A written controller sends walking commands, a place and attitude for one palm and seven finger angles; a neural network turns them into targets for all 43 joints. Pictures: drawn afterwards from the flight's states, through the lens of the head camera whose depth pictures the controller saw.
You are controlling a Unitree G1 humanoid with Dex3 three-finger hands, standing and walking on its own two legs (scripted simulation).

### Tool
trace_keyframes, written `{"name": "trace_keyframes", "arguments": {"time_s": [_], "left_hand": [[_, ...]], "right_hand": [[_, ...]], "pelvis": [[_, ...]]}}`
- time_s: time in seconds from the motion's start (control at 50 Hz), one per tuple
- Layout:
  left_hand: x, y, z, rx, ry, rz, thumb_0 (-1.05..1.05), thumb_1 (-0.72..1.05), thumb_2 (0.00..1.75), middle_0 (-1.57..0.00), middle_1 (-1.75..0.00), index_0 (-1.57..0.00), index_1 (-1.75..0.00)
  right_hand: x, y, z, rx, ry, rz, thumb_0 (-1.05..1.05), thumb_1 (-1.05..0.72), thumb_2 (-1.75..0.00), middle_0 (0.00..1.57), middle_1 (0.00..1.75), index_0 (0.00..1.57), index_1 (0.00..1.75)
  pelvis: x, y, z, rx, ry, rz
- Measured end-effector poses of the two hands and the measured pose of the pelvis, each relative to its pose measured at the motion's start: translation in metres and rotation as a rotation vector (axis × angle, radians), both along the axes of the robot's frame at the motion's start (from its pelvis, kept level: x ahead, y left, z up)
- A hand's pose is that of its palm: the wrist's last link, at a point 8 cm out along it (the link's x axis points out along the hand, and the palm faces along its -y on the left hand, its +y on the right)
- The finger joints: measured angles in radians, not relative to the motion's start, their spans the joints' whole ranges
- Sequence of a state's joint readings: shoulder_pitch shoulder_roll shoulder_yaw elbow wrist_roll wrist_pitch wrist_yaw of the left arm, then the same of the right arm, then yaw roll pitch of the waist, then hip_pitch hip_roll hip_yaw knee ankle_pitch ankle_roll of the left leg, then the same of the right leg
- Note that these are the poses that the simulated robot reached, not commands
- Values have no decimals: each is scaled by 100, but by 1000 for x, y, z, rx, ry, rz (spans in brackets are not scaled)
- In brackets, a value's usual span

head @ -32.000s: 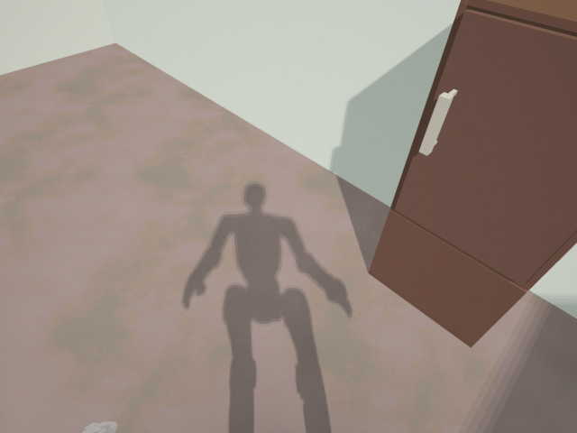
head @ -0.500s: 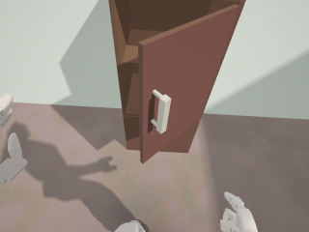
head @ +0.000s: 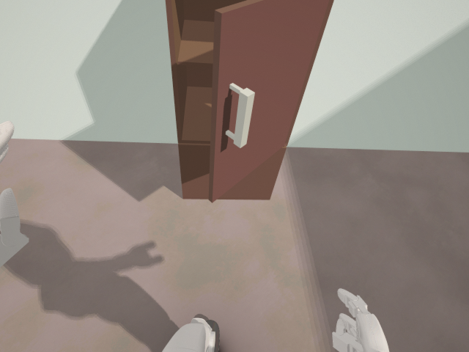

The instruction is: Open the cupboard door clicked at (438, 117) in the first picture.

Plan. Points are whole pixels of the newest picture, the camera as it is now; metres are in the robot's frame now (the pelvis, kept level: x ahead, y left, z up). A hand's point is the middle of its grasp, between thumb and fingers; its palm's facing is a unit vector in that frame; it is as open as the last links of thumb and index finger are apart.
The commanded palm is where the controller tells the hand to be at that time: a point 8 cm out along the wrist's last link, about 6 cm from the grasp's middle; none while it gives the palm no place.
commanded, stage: stop stepping back and stand still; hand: left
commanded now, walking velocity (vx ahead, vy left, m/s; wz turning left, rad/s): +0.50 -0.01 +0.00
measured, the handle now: (237, 116) +0.62 +0.06 +0.04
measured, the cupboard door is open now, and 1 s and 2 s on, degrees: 44 44 44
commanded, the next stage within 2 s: let the arm hang, fingers relaxed in 0.88 s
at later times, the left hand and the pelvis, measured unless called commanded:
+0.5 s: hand out of the picture +0.08 +0.27 +0.22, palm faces +0.46 -0.72 -0.52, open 7.4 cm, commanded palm +0.05 +0.29 +0.20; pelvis -0.10 +0.00 +0.02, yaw -2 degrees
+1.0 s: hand out of the picture +0.09 +0.29 +0.20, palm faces +0.46 -0.71 -0.54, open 7.4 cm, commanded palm none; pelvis -0.11 +0.02 +0.01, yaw +0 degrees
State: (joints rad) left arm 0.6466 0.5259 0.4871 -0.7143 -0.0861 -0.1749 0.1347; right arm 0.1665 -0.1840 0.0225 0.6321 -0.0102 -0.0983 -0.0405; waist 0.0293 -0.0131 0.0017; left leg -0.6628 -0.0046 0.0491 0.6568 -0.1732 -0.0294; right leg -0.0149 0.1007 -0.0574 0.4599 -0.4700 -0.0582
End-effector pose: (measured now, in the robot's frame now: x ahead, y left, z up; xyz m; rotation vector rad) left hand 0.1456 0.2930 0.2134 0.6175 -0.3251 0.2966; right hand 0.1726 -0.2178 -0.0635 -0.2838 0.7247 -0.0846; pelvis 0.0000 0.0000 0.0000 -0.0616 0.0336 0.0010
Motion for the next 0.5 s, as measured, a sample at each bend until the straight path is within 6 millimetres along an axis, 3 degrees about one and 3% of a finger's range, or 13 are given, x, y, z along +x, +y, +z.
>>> {"name": "trace_keyframes", "arguments": {"time_s": [0.08, 0.16, 0.24, 0.28, 0.36, 0.44, 0.5], "left_hand": [[-20, 21, 9, -20, -145, 73, 1, 88, 90, -21, -30, -22, -31], [-1, 44, -10, -186, -181, 166, 1, 88, 90, -21, -30, -22, -31], [11, 28, -22, -223, -55, 90, 1, 89, 90, -20, -30, -21, -30], [-1, 9, -23, -194, -3, 13, 1, 89, 90, -20, -30, -21, -30], [-49, -18, -8, -72, 65, -84, 2, 89, 90, -21, -30, -21, -30], [-95, -12, 12, 69, 16, -20, 1, 88, 90, -22, -30, -22, -31], [-111, 9, 22, 36, -52, 96, 1, 88, 90, -22, -30, -23, -31]], "right_hand": [[-40, 0, -9, 10, 55, -67, 1, -90, -90, 20, 30, 20, 30], [-66, -3, -14, -1, 14, -112, 1, -90, -90, 20, 30, 20, 30], [-96, 1, 0, 29, -18, -129, 1, -90, -90, 20, 30, 20, 30], [-111, -1, 9, 37, -31, -145, 1, -90, -90, 20, 30, 20, 30], [-131, -10, 16, 42, -53, -165, 1, -90, -90, 20, 30, 20, 30], [-141, -22, -2, 20, 5, -128, 1, -90, -90, 20, 30, 20, 30], [-149, -26, -3, 14, 59, -114, 1, -90, -90, 20, 30, 20, 30]], "pelvis": [[9, 5, -1, 25, -36, -32], [-14, 16, -3, 44, -88, -26], [-44, 13, 8, 56, -119, -24], [-55, 10, 13, 56, -117, -32], [-73, 5, 18, 45, -90, -36], [-97, 1, 9, 69, -67, -45], [-105, -1, 18, 81, -57, -35]]}}
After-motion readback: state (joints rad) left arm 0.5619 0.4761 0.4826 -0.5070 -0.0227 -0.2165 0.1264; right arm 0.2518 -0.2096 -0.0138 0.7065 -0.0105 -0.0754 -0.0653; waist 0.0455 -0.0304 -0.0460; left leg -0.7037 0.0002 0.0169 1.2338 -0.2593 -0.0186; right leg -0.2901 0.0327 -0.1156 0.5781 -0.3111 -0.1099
